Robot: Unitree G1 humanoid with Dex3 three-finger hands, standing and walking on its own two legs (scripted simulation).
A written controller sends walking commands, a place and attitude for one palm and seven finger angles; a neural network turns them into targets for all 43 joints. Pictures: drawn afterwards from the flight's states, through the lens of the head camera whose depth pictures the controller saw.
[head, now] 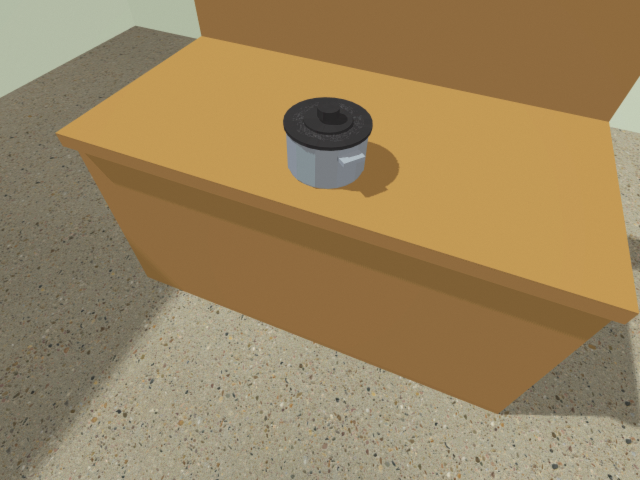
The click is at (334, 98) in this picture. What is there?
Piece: lid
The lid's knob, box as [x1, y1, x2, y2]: [317, 101, 339, 120]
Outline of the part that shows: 317,105 317,116 320,119 334,120 338,117 339,106 337,103 332,101 323,101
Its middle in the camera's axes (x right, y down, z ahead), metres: +0.01 -0.27 +0.81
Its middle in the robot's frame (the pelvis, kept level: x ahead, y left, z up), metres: +0.80 +0.03 +0.03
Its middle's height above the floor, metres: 0.81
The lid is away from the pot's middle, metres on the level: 0.00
